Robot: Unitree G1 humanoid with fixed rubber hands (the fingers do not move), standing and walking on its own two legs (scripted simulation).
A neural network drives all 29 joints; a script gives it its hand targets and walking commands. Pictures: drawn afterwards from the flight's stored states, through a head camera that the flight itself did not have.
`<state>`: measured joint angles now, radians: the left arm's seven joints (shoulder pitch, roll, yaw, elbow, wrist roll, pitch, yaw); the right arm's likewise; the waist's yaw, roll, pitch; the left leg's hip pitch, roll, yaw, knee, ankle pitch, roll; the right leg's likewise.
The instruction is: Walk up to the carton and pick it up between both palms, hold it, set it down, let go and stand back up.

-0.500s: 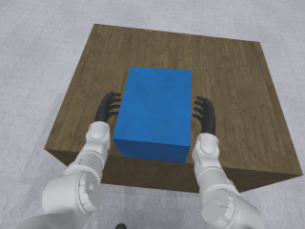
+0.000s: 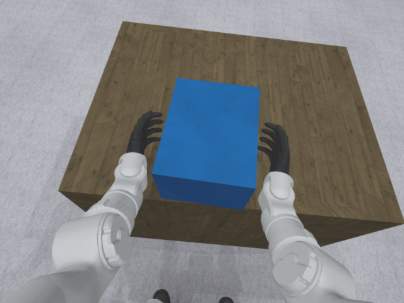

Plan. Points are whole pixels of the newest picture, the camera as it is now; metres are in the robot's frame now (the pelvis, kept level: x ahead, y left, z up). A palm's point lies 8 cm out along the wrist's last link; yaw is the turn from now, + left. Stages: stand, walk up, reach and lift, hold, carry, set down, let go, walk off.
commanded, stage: set down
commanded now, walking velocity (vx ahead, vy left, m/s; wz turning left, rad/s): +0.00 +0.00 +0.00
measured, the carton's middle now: (209, 143) +0.48 -0.02 -0.07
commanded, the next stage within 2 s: none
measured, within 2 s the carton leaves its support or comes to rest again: neither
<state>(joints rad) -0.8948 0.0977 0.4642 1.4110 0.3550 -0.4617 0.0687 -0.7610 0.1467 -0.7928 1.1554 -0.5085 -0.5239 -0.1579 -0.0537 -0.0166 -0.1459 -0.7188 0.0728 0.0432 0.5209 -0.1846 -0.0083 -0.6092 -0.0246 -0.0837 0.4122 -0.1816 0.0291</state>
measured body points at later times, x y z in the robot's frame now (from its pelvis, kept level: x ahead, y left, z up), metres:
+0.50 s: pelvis -0.01 +0.00 -0.01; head +0.12 +0.02 +0.42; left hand +0.44 +0.14 -0.02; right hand +0.40 -0.16 -0.01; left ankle +0.01 +0.12 -0.73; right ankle -0.02 -0.14 -0.73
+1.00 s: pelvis -0.02 +0.01 -0.02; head +0.12 +0.03 +0.41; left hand +0.44 +0.14 -0.02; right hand +0.40 -0.16 -0.01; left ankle +0.01 +0.12 -0.73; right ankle -0.02 -0.14 -0.73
